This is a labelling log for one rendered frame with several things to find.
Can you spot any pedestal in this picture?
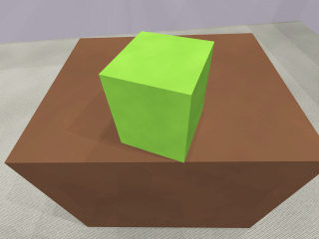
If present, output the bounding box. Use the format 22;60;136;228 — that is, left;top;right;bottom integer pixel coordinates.
4;33;319;228

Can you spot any carton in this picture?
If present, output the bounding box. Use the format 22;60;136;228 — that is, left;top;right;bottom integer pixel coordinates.
99;31;214;163

